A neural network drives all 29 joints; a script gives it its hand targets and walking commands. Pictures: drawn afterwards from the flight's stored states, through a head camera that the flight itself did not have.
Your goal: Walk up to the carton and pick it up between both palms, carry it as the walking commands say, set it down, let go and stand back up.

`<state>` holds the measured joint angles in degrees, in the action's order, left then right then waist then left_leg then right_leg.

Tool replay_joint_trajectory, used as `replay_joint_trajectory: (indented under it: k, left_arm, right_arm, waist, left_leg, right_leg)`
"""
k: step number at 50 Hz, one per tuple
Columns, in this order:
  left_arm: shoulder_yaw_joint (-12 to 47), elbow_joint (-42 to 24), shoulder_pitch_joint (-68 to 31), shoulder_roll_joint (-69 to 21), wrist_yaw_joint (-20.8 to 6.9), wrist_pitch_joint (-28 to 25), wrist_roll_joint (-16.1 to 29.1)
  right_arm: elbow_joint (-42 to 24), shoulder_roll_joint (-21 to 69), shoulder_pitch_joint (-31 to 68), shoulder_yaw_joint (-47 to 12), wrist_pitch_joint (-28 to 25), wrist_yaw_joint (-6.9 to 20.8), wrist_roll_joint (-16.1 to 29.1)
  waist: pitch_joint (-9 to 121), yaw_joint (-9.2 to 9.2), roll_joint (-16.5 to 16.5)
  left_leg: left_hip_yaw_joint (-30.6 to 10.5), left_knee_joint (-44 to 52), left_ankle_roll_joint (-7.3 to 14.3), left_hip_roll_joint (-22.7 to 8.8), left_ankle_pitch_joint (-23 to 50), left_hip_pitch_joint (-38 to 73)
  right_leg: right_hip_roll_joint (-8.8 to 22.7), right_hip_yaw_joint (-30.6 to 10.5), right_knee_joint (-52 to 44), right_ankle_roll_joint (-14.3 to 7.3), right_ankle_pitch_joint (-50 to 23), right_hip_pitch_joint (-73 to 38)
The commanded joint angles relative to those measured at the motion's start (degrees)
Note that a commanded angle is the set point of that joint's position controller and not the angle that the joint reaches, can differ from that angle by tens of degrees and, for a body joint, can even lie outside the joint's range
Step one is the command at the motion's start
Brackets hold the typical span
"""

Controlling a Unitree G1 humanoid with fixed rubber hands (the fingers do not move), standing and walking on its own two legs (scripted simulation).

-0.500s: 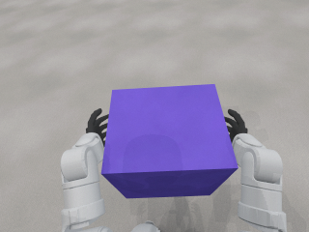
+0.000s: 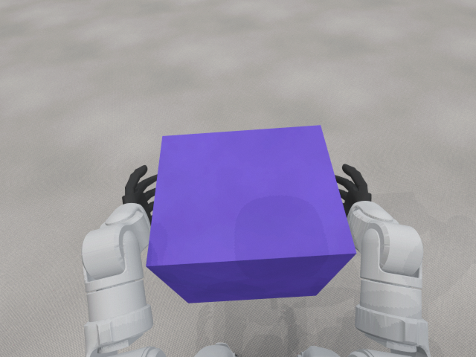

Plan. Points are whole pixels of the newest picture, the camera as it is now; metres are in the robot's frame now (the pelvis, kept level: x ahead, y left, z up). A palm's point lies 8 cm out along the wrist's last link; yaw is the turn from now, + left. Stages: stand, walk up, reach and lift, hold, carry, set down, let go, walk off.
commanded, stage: carry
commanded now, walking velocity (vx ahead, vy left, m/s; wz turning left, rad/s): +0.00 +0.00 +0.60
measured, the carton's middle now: (247, 224) +0.33 +0.03 +0.03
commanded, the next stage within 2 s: none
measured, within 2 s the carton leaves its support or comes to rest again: neither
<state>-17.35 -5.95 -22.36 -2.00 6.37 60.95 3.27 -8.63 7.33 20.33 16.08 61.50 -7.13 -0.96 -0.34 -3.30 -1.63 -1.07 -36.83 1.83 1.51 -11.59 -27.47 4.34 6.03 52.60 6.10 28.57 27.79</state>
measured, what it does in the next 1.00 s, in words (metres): walks ahead, turning left: right foot, then left foot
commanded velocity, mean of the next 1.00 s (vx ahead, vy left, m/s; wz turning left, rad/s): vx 0.43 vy -0.17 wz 0.08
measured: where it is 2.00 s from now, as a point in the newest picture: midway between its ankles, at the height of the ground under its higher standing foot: (269, 227)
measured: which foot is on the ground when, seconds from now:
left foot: down 0.00-0.12, up 0.14-0.30, down 0.32-0.78, up 0.80-1.00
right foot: up 0.00-0.06, down 0.08-0.36, up 0.38-0.74, down 0.76-1.00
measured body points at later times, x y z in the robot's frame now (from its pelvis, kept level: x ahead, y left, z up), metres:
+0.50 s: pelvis -0.01 +0.03 +0.03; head -0.04 +0.03 +0.48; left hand +0.19 +0.27 +0.10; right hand +0.27 -0.07 +0.10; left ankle -0.04 +0.13 -0.72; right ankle +0.02 -0.11 -0.67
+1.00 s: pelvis +0.16 -0.02 +0.02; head +0.12 -0.03 +0.47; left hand +0.34 +0.21 +0.10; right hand +0.43 -0.12 +0.10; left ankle +0.17 +0.10 -0.70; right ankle +0.17 -0.11 -0.72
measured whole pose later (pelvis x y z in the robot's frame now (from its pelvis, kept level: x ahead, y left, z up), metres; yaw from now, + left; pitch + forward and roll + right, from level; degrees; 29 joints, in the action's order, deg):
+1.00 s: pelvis +0.16 -0.02 +0.02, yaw +16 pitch +3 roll -1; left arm -9.7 -23.9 1.3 -7.4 5.2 67.1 0.7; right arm -27.1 7.7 -3.2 11.7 69.3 -4.4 0.7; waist 9.8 -0.5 -0.9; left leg 7.1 -38.6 -0.2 -5.8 -21.5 -25.2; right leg 1.8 15.4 21.4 -2.2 13.2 11.4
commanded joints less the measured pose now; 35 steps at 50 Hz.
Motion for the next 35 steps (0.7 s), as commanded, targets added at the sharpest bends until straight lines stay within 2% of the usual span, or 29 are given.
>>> replay_joint_trajectory:
  k: [1, 3, 4, 5, 6, 7, 8, 9, 11, 12, 14, 15, 16, 17, 18, 19, 20, 21, 22, 23, 24, 26, 27, 31, 33, 35]
  left_arm:
    - [46.48, -11.17, -38.57, -49.02, -5.28, -1.28, 13.44]
    - [45.69, -10.86, -37.13, -48.19, -5.15, -1.12, 13.11]
    - [45.23, -10.48, -35.11, -48.15, -5.10, -1.00, 12.81]
    - [44.48, -9.26, -36.93, -47.18, -4.87, -1.12, 12.09]
    - [42.64, -6.78, -36.61, -46.23, -4.67, -1.50, 10.20]
    - [42.91, -8.08, -35.44, -46.81, -4.60, -1.70, 10.03]
    - [42.17, -8.25, -34.66, -46.97, -4.42, -1.71, 9.28]
    - [42.00, -9.10, -38.05, -46.19, -4.24, -2.08, 9.15]
    - [41.00, -8.38, -36.23, -46.40, -4.10, -2.18, 8.81]
    - [40.86, -8.65, -33.41, -45.88, -3.90, -1.79, 8.28]
    - [42.09, -11.53, -27.31, -46.41, -3.96, -0.55, 8.62]
    - [42.23, -11.49, -25.04, -46.30, -4.06, -0.04, 8.50]
    - [42.20, -11.61, -22.74, -45.84, -4.17, 0.36, 8.32]
    - [43.28, -12.53, -23.99, -45.78, -4.12, 0.60, 8.49]
    - [44.45, -13.58, -22.79, -45.10, -4.56, 1.53, 8.49]
    - [45.85, -15.78, -26.82, -45.97, -5.21, 1.97, 9.54]
    - [45.23, -14.30, -20.51, -46.58, -5.90, 3.01, 8.64]
    - [47.19, -17.21, -18.30, -49.37, -6.87, 3.34, 10.21]
    - [48.82, -19.37, -8.56, -52.30, -7.83, 4.20, 11.07]
    - [50.79, -21.41, -10.16, -53.24, -8.22, 4.16, 12.30]
    - [52.55, -22.90, -10.34, -53.26, -8.39, 4.19, 12.86]
    - [55.23, -27.39, -10.76, -52.98, -8.77, 3.40, 14.11]
    - [56.27, -29.93, -10.98, -52.20, -8.73, 2.89, 14.49]
    - [55.85, -31.76, -4.65, -48.36, -8.08, 3.32, 12.94]
    - [55.05, -31.25, -2.31, -46.48, -7.67, 4.08, 12.01]
    - [54.60, -31.52, -0.86, -45.47, -7.56, 4.28, 11.57]
  right_arm:
    - [-7.77, 38.57, 34.92, -39.05, -2.21, 2.83, 7.67]
    - [-8.65, 38.17, 35.93, -39.63, -2.11, 2.80, 8.39]
    - [-8.74, 38.54, 34.78, -39.98, -1.85, 2.85, 8.69]
    - [-7.89, 37.94, 36.40, -39.77, -1.70, 2.91, 8.46]
    - [-8.58, 37.81, 39.77, -40.80, -1.43, 3.20, 9.15]
    - [-9.89, 39.14, 40.33, -41.53, -1.41, 3.64, 10.13]
    - [-9.95, 40.92, 42.22, -42.60, -1.57, 3.92, 11.77]
    - [-9.05, 41.32, 45.55, -43.26, -1.87, 4.38, 13.26]
    - [-9.00, 42.50, 45.89, -44.10, -1.88, 4.85, 14.95]
    - [-7.98, 42.28, 42.26, -43.46, -1.24, 5.04, 14.81]
    - [-7.08, 43.45, 33.15, -42.25, 0.04, 5.34, 13.89]
    - [-7.42, 43.60, 31.27, -42.13, 0.46, 5.41, 13.63]
    - [-7.90, 43.15, 29.47, -42.23, 0.87, 5.44, 13.39]
    - [-7.78, 42.75, 27.98, -41.18, 1.03, 5.41, 12.88]
    - [-4.87, 41.23, 22.20, -39.47, 1.48, 5.65, 11.05]
    - [-6.50, 41.18, 23.45, -39.68, 1.37, 5.66, 11.01]
    - [-9.12, 40.64, 19.00, -40.54, 2.10, 5.75, 10.55]
    - [-12.25, 42.52, 16.42, -41.72, 2.21, 5.97, 10.72]
    - [-16.40, 43.67, 7.45, -42.97, 2.70, 6.58, 10.39]
    - [-18.13, 43.78, 8.08, -43.24, 2.39, 6.88, 10.56]
    - [-20.62, 43.05, 8.16, -43.68, 2.06, 7.01, 10.78]
    - [-25.16, 42.05, 8.33, -45.41, 1.37, 7.57, 11.97]
    - [-26.47, 41.75, 7.91, -46.48, 1.17, 7.86, 12.59]
    - [-29.44, 37.96, 4.63, -48.34, 1.87, 8.26, 13.45]
    - [-28.47, 36.60, 2.08, -48.18, 2.75, 8.22, 13.14]
    - [-29.54, 36.17, 2.03, -49.26, 3.13, 8.43, 13.81]
  waist:
    - [27.96, 4.64, -8.26]
    - [28.81, 3.97, -8.96]
    - [29.66, 3.35, -7.41]
    - [28.74, 2.97, -3.13]
    - [26.44, 2.16, 11.82]
    - [25.60, 1.63, 16.91]
    - [22.74, 1.90, 9.90]
    - [23.09, 2.11, 6.15]
    - [24.60, 1.87, 11.04]
    - [24.34, 1.72, 12.57]
    - [24.44, 1.17, 11.89]
    - [24.92, 1.74, 11.47]
    - [25.26, 2.22, 9.77]
    - [25.89, 2.95, 4.49]
    - [22.33, 4.65, -7.08]
    - [18.16, 5.72, -13.99]
    - [14.27, 5.98, -10.60]
    - [13.26, 5.68, -8.77]
    - [13.01, 4.97, -6.52]
    - [14.10, 4.51, -6.32]
    - [14.34, 4.29, -6.32]
    - [15.73, 3.96, -7.53]
    - [16.21, 4.07, -7.27]
    - [15.84, 3.94, -10.03]
    - [14.87, 4.18, -11.40]
    - [15.03, 4.38, -10.50]
  left_leg:
    - [-17.18, 11.08, 6.53, -13.82, 13.26, 18.78]
    - [-16.81, 9.91, 4.70, -12.13, 14.19, 16.06]
    - [-15.10, 9.18, 2.76, -10.64, 11.64, 12.25]
    - [-12.71, 8.84, -0.04, -7.60, 2.40, 4.52]
    - [-4.69, -2.73, -3.11, -1.58, -9.25, -1.88]
    - [0.69, -18.39, -4.09, -1.05, -18.60, -7.79]
    - [0.29, -23.40, -4.65, -4.18, -18.60, -10.96]
    - [-0.04, -21.34, -4.21, -5.82, -15.05, -7.96]
    - [2.69, -14.18, -3.56, -5.13, -11.11, -4.08]
    - [4.94, -10.07, -3.63, -3.73, -12.27, -0.88]
    - [8.89, 0.20, -3.18, -0.97, -12.73, 4.34]
    - [9.35, 7.97, -2.49, -0.95, -9.23, 9.71]
    - [10.03, 13.45, -2.18, -0.42, -6.22, 16.62]
    - [6.30, 16.88, -1.53, -3.50, -6.93, 25.68]
    - [-7.64, 19.90, 1.66, -12.54, -14.17, 29.74]
    - [-23.37, 26.27, 6.39, -21.24, -23.18, 29.87]
    - [-25.63, 29.95, 8.10, -24.09, -27.31, 28.13]
    - [-23.61, 30.66, 8.00, -24.60, -26.71, 28.53]
    - [-20.13, 30.54, 7.11, -24.40, -23.01, 29.34]
    - [-15.55, 29.78, 5.62, -23.12, -17.10, 30.76]
    - [-12.10, 29.45, 4.33, -21.83, -13.22, 30.66]
    - [-7.63, 28.71, 3.51, -20.60, -10.66, 30.03]
    - [-6.79, 28.26, 3.50, -20.20, -8.91, 30.29]
    - [-2.56, 28.30, 3.03, -18.76, -8.07, 25.00]
    - [-1.32, 27.70, 2.95, -18.38, -6.65, 24.03]
    - [-0.38, 25.91, 2.64, -18.36, -6.37, 22.06]
  right_leg:
    - [-1.22, -1.56, -6.89, -0.68, -1.05, -3.29]
    - [-1.39, -1.19, -16.41, -1.44, -4.18, -11.00]
    - [-0.42, -0.46, -23.24, -1.71, -7.83, -18.60]
    - [3.10, -3.05, -27.15, -3.49, -9.76, -26.12]
    - [14.02, -14.20, -32.85, -8.89, -12.09, -26.07]
    - [24.01, -18.89, -33.75, -14.99, -24.62, -25.71]
    - [24.67, -17.04, -32.23, -16.13, -33.27, -24.62]
    - [21.56, -11.96, -31.89, -13.99, -28.93, -22.14]
    - [16.22, -5.11, -32.60, -12.02, -21.59, -23.18]
    - [14.38, -3.03, -33.12, -11.94, -15.46, -22.41]
    - [12.73, -2.17, -35.02, -11.55, -6.44, -23.90]
    - [11.64, -0.53, -34.20, -10.47, -3.23, -23.31]
    - [9.57, 1.81, -31.65, -8.73, -3.68, -21.13]
    - [7.15, 5.02, -24.85, -6.79, -5.58, -16.27]
    - [3.90, 7.93, -17.33, -3.63, -3.40, -3.14]
    - [-0.61, 7.01, -10.05, -2.17, 0.87, 6.70]
    - [-0.14, 1.51, -4.54, -3.33, -0.66, 10.80]
    - [1.10, -2.36, -3.07, -3.98, -2.51, 12.41]
    - [2.56, -4.42, -3.82, -4.45, -6.30, 12.86]
    - [3.17, -5.36, -5.38, -4.42, -9.87, 11.61]
    - [2.43, -4.57, -5.79, -4.27, -11.93, 10.33]
    - [1.79, -2.76, -8.90, -4.47, -14.08, 8.38]
    - [1.24, -1.68, -11.00, -4.41, -15.47, 7.59]
    - [-0.16, 2.14, -18.79, -4.43, -18.00, 1.09]
    - [-0.78, 3.13, -22.15, -4.77, -17.76, -1.60]
    - [-1.44, 4.81, -25.85, -5.04, -16.57, -6.41]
